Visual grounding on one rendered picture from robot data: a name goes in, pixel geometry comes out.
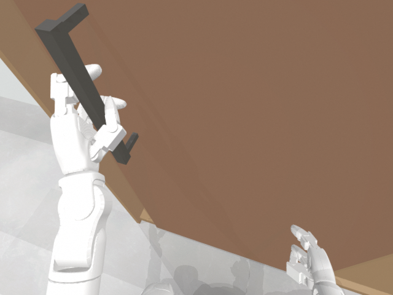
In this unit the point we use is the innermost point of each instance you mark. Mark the robot left forearm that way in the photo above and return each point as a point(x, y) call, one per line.
point(79, 247)

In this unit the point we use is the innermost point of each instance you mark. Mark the robot right forearm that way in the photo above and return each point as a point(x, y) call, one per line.
point(326, 288)

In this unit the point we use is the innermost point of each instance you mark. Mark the wardrobe door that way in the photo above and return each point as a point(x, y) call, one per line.
point(376, 273)
point(252, 116)

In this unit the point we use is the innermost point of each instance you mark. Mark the robot right hand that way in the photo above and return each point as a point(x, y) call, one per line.
point(314, 265)

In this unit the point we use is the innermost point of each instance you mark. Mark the robot left hand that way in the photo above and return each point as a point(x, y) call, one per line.
point(72, 133)

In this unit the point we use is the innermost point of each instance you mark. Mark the left robot thigh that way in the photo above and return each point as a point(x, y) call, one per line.
point(158, 288)

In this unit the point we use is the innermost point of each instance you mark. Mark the handle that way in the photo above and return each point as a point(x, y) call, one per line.
point(55, 37)

